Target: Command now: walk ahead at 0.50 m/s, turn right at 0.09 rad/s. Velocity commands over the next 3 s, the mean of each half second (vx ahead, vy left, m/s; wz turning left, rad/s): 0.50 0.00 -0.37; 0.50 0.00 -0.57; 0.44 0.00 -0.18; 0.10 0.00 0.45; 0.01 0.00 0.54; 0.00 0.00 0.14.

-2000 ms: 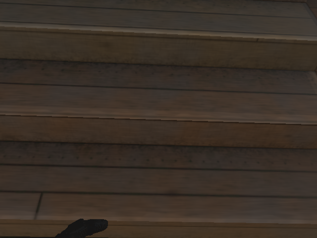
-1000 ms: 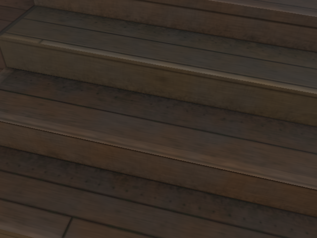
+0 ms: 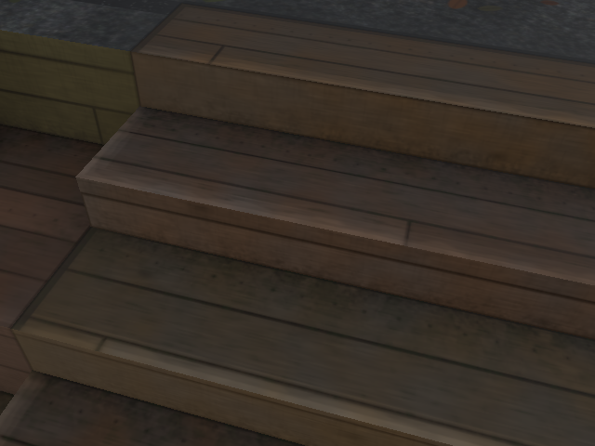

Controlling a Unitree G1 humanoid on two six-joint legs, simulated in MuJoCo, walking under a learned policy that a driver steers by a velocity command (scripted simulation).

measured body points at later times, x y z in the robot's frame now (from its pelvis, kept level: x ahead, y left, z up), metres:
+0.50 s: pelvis +0.27 -0.06 +0.13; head +0.25 -0.06 +0.58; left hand +0.37 +0.16 -0.01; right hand +0.37 -0.31 +0.03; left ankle +0.24 +0.11 -0.30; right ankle +0.29 -0.10 -0.57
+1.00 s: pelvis +0.55 -0.10 +0.27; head +0.54 -0.10 +0.72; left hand +0.83 +0.02 +0.19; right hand +0.48 -0.36 +0.14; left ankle +0.64 -0.03 -0.42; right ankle +0.45 -0.20 -0.20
